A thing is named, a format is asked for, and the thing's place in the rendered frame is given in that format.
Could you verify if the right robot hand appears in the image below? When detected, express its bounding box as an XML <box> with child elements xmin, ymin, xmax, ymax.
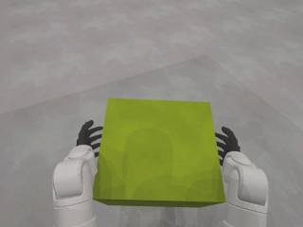
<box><xmin>215</xmin><ymin>126</ymin><xmax>241</xmax><ymax>166</ymax></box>

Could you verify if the carton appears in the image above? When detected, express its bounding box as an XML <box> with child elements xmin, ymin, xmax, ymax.
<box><xmin>92</xmin><ymin>97</ymin><xmax>226</xmax><ymax>208</ymax></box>

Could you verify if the left robot forearm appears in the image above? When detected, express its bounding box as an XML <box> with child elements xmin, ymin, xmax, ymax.
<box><xmin>52</xmin><ymin>145</ymin><xmax>98</xmax><ymax>227</ymax></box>

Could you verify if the left robot hand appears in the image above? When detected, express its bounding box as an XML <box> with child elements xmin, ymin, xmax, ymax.
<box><xmin>76</xmin><ymin>120</ymin><xmax>103</xmax><ymax>157</ymax></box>

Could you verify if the right robot forearm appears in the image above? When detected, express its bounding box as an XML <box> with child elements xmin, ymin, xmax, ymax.
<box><xmin>222</xmin><ymin>151</ymin><xmax>269</xmax><ymax>227</ymax></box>

